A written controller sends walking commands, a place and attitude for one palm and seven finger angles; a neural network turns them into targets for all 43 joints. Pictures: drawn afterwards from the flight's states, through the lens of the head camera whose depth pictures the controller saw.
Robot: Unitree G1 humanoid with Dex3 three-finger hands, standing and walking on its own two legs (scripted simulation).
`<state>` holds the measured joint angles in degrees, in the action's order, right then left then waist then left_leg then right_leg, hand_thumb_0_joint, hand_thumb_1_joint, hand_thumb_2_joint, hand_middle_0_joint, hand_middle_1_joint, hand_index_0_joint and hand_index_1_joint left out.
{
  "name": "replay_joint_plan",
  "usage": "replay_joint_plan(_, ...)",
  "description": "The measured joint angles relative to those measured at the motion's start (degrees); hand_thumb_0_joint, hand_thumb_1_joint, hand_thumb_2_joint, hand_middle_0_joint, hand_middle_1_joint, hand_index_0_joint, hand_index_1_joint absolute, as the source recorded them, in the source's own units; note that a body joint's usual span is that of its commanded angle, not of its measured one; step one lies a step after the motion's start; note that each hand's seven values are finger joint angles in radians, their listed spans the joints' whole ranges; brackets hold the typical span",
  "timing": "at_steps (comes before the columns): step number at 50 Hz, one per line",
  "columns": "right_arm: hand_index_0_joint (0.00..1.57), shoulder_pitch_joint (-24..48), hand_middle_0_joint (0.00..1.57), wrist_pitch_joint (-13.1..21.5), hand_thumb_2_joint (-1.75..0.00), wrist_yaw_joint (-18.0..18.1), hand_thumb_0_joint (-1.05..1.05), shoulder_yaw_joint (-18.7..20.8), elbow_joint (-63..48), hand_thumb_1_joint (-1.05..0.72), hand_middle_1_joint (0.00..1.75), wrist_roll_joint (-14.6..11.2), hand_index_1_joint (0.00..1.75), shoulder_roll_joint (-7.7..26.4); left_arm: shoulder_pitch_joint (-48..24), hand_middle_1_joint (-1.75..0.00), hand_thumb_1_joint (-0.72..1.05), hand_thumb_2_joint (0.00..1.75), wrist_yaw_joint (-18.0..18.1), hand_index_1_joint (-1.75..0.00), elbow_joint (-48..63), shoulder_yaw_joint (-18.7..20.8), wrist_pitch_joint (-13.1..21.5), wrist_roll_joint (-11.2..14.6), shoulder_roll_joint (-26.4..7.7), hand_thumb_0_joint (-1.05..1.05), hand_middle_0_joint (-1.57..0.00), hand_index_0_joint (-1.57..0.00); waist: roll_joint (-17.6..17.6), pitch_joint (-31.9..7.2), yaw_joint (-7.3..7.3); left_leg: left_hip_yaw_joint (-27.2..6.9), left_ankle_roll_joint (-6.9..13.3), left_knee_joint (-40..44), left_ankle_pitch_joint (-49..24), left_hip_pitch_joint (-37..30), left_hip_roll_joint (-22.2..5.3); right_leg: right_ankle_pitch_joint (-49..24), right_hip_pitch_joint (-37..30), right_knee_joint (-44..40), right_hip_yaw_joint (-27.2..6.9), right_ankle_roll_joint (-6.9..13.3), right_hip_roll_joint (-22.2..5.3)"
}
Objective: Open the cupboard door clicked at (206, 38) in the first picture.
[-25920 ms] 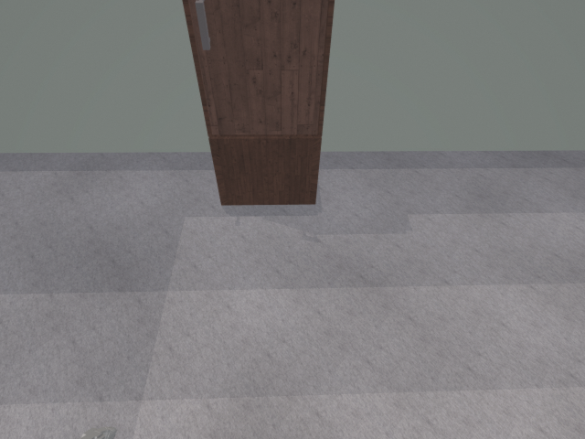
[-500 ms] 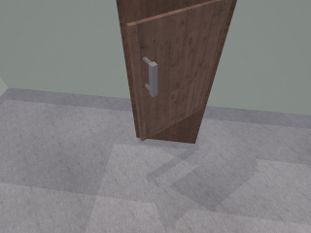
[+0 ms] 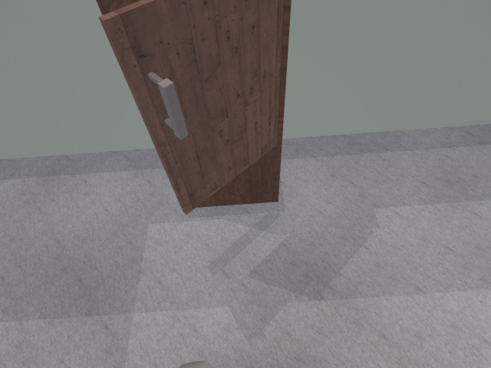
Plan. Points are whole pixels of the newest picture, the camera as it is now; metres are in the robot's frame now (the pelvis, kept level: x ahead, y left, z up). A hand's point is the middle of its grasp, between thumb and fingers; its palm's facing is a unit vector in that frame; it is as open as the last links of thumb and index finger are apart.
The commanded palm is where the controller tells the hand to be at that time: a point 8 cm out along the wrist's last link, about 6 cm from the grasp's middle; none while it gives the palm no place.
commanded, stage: walk to a spot facing it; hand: left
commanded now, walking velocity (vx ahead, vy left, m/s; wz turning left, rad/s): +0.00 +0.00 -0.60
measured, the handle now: (168, 106) +0.56 +0.20 +0.09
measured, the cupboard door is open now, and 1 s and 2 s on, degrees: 41 41 41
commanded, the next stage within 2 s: none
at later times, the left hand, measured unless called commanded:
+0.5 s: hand out of the picture +0.11 +0.22 -0.16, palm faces -0.20 -0.95 -0.24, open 7.4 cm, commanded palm none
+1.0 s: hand (206, 312) +0.23 +0.11 -0.15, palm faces -0.61 -0.76 -0.25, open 7.4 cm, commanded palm none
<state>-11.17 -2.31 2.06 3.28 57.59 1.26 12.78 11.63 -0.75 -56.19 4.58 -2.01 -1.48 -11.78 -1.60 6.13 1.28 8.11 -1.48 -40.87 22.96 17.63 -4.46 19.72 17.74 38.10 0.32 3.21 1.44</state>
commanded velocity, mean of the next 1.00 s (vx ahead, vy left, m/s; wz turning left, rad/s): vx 0.00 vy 0.00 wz -0.60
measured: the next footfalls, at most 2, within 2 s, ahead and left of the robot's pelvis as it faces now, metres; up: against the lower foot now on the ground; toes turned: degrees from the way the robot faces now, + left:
left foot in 0.48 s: +0.08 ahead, +0.15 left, +0.00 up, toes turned -20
right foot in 0.78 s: +0.02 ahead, -0.14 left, +0.00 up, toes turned -31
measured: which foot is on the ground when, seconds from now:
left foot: up 0.00-0.46, down 0.48-0.78, up 0.80-1.00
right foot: down 0.00-0.48, up 0.50-0.76, down 0.78-1.00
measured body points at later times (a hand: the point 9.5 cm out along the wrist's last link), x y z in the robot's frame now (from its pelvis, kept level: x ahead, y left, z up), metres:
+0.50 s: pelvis +0.02 +0.03 +0.01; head +0.08 +0.02 +0.45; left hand +0.12 +0.27 -0.14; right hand +0.09 -0.25 -0.12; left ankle +0.05 +0.16 -0.73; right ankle +0.00 -0.08 -0.72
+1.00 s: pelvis +0.03 +0.01 +0.01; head +0.08 -0.03 +0.45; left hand +0.26 +0.15 -0.13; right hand -0.09 -0.25 -0.13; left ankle +0.11 +0.11 -0.69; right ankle -0.02 -0.11 -0.72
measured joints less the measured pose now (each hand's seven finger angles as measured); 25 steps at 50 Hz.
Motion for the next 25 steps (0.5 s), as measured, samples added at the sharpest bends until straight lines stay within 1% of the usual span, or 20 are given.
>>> replay_joint_plan(1,0.20,0.64,0.20,-0.50,-0.90,-0.09,0.01,0.25,-0.12,-0.90,0.30,-0.16,0.29,0.28,-0.18,-0.30,0.91,0.90,0.27,-0.29,0.23,-0.03,0.23,0.02,0.11,0.00,-0.20,-0.20,-0.26,0.36,-0.08,-2.08,-0.11,-5.85,3.11,2.08,0.56,0.26,0.00,-0.06,-0.10,0.70,0.48)
replay_joint_plan(2,0.20,1.40,0.20,-0.89,-0.90,-0.14,0.01,0.44,-0.25,-0.90,0.30,-0.27,0.29,0.50,-0.21,-0.30,0.91,0.90,0.59,-0.29,0.47,-0.03,0.36,0.05,0.25,0.00,-0.20,-0.20,-0.29,0.68,-0.03,-3.82,-0.23,-11.35,4.35,4.05,1.27,0.01,-0.21,-0.82,-0.48,1.16,0.88)
replay_joint_plan(4,0.20,3.00,0.20,-1.16,-0.90,-0.28,0.01,0.61,-0.91,-0.90,0.30,-0.38,0.29,0.72,0.04,-0.30,0.91,0.90,1.09,-0.29,0.80,-0.08,0.52,0.16,0.43,0.00,-0.20,-0.20,0.08,1.11,0.14,-5.88,-0.73,-18.79,3.59,7.00,2.31,-1.72,-0.86,-3.53,-1.88,1.45,1.55)
replay_joint_plan(6,0.20,4.36,0.20,-1.01,-0.90,-0.40,0.01,0.63,-1.96,-0.91,0.30,-0.48,0.29,0.68,0.57,-0.30,0.91,0.90,1.35,-0.29,0.86,-0.22,0.63,0.23,0.55,0.00,-0.20,-0.20,0.66,1.07,0.20,-6.92,-1.26,-21.26,2.00,8.49,2.82,-3.77,-1.51,-6.47,-3.60,1.59,2.09)
replay_joint_plan(8,0.20,5.53,0.20,-0.87,-0.90,-0.43,0.01,0.55,-3.00,-0.91,0.30,-0.58,0.29,0.50,1.22,-0.30,0.90,0.90,1.41,-0.29,0.92,-0.34,0.67,0.25,0.68,0.00,-0.20,-0.20,1.20,0.71,0.26,-7.69,-1.66,-20.87,1.05,8.98,3.07,-5.36,-2.00,-8.89,-5.31,1.70,2.53)
replay_joint_plan(12,0.20,7.57,0.20,-0.66,-0.90,-0.36,0.01,0.31,-4.58,-0.91,0.30,-0.82,0.29,0.08,2.15,-0.30,0.90,0.90,1.30,-0.30,1.26,-0.41,0.60,0.12,0.88,0.00,-0.20,-0.20,1.89,0.13,0.75,-9.17,-1.99,-17.34,0.70,8.53,3.44,-7.32,-2.50,-11.75,-8.51,1.55,3.47)
replay_joint_plan(17,0.20,9.38,0.20,-0.31,-0.90,-0.28,0.01,-0.09,-5.86,-0.91,0.30,-1.21,0.29,-0.58,2.49,-0.30,0.90,0.90,1.18,-0.30,2.11,-0.14,0.41,-0.15,0.54,0.00,-0.20,-0.20,2.80,-0.03,1.70,-10.20,-1.72,-10.91,1.63,6.84,4.29,-8.24,-2.28,-12.67,-11.93,1.01,4.66)
replay_joint_plan(20,0.20,9.71,0.20,0.17,-0.90,-0.21,0.01,-0.43,-6.59,-0.90,0.30,-1.53,0.29,-1.05,2.50,-0.30,0.90,0.90,1.21,-0.30,2.44,0.15,0.19,-0.22,-0.07,0.00,-0.20,-0.20,3.48,-0.29,2.03,-10.50,-1.27,-4.78,1.37,4.89,5.12,-8.20,-1.74,-12.23,-13.83,0.31,5.35)
replay_joint_plan(22,0.20,9.42,0.20,0.71,-0.90,-0.13,0.01,-0.76,-7.08,-0.90,0.30,-1.69,0.29,-1.39,2.48,-0.30,0.90,0.90,1.27,-0.30,2.53,0.35,-0.11,-0.07,-0.68,0.00,-0.20,-0.20,3.97,-0.62,1.84,-10.60,-0.91,2.40,-1.56,2.33,5.54,-7.66,-1.07,-11.04,-14.94,-0.38,5.95)
replay_joint_plan(23,0.20,8.85,0.20,1.17,-0.90,-0.08,0.01,-1.03,-7.45,-0.90,0.30,-1.67,0.29,-1.34,2.65,-0.30,0.90,0.90,1.28,-0.30,2.67,0.40,-0.34,0.12,-0.94,0.00,-0.20,-0.20,3.76,-1.15,1.54,-10.81,-0.39,7.54,-3.89,0.39,5.16,-6.99,-0.35,-9.74,-15.22,-0.78,6.66)
replay_joint_plan(24,0.20,7.88,0.20,1.74,-0.90,-0.07,0.01,-1.26,-8.13,-0.90,0.30,-1.37,0.29,-0.68,2.98,-0.30,0.90,0.90,1.11,-0.30,3.01,0.35,-0.56,0.41,-0.88,0.00,-0.20,-0.20,2.20,-2.08,1.19,-12.10,1.23,12.20,-6.42,-1.28,3.53,-4.50,1.30,-7.05,-13.96,-1.22,7.87)
replay_joint_plan(25,0.20,7.40,0.20,2.05,-0.90,0.15,0.01,-1.21,-8.18,-0.90,0.30,-1.04,0.29,-0.77,2.32,-0.30,0.90,0.90,0.83,-0.30,3.00,0.40,-0.73,0.51,-1.43,0.00,-0.20,-0.20,2.49,-1.80,1.03,-11.87,1.59,11.61,-6.79,-1.07,3.48,0.73,3.36,-2.22,-11.91,-2.18,7.04)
